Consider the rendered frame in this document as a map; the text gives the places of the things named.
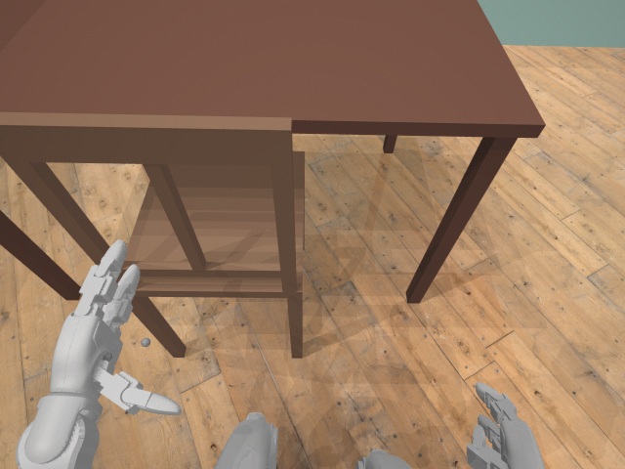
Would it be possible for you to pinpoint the chair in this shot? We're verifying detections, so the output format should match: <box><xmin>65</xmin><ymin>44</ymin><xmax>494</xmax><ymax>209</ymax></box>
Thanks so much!
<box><xmin>0</xmin><ymin>112</ymin><xmax>305</xmax><ymax>359</ymax></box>

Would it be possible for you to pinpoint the left robot thigh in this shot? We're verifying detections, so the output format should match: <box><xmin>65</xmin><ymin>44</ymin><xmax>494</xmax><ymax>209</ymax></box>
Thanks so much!
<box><xmin>214</xmin><ymin>419</ymin><xmax>278</xmax><ymax>469</ymax></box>

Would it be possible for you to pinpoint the left robot forearm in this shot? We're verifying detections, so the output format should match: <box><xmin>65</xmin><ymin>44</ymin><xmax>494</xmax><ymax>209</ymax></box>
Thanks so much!
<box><xmin>16</xmin><ymin>392</ymin><xmax>103</xmax><ymax>469</ymax></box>

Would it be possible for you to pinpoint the table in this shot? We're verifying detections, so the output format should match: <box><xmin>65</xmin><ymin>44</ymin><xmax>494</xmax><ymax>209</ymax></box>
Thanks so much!
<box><xmin>0</xmin><ymin>0</ymin><xmax>546</xmax><ymax>304</ymax></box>

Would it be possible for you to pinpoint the robot left shin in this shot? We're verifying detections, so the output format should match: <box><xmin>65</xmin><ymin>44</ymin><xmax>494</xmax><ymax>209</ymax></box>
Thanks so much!
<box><xmin>246</xmin><ymin>412</ymin><xmax>266</xmax><ymax>421</ymax></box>

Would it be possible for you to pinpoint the right robot hand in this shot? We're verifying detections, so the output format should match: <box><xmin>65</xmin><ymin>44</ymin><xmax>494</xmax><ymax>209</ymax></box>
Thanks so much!
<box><xmin>467</xmin><ymin>382</ymin><xmax>545</xmax><ymax>469</ymax></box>

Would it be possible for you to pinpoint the left robot hand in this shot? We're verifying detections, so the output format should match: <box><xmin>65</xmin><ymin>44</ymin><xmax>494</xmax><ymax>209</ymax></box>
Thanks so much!
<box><xmin>50</xmin><ymin>239</ymin><xmax>182</xmax><ymax>415</ymax></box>

